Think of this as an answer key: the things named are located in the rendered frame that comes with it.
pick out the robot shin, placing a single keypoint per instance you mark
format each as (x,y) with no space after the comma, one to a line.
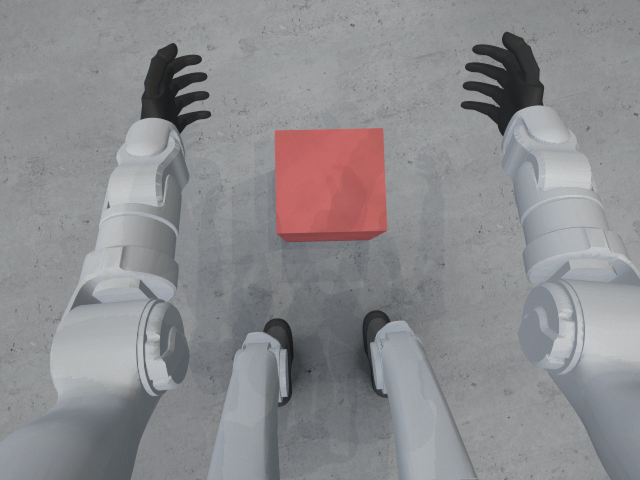
(257,337)
(397,326)

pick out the robot left hand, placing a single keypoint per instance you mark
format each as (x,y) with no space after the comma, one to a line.
(158,99)

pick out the robot right forearm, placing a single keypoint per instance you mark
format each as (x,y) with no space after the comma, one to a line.
(566,232)

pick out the left robot upper arm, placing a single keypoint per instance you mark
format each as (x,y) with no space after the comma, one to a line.
(112,362)

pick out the carton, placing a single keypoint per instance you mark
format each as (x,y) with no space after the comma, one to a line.
(330,184)

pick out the robot left shin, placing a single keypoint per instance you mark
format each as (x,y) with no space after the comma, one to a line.
(257,337)

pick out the robot right hand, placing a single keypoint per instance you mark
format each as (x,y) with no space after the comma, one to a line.
(521,85)

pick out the robot left forearm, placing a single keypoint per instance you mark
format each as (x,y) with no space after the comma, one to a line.
(139,225)

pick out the right robot upper arm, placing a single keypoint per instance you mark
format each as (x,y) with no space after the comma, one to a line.
(586,335)

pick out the robot right shin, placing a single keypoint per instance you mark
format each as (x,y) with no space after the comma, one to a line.
(397,326)

